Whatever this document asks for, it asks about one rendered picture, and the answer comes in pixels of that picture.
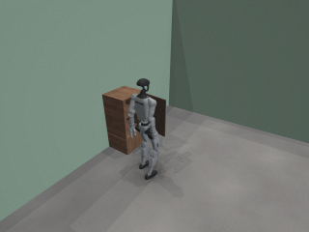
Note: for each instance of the robot right forearm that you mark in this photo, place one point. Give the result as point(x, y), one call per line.
point(152, 128)

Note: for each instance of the robot left forearm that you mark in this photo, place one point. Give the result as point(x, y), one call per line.
point(131, 120)

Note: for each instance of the robot left thigh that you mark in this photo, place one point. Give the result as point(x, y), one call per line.
point(145, 143)

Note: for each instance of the robot thigh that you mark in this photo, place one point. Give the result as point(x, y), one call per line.
point(145, 143)
point(149, 134)

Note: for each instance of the robot right hand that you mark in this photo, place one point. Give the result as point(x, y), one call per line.
point(155, 141)

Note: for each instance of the robot left hand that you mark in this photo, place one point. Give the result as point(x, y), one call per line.
point(132, 130)

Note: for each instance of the right robot upper arm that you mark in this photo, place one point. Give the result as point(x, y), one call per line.
point(151, 112)

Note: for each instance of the left robot upper arm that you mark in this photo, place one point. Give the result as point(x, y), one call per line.
point(132, 104)

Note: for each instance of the cupboard door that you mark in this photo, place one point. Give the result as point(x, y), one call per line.
point(159, 114)

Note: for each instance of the robot right thigh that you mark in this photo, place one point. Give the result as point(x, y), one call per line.
point(149, 134)

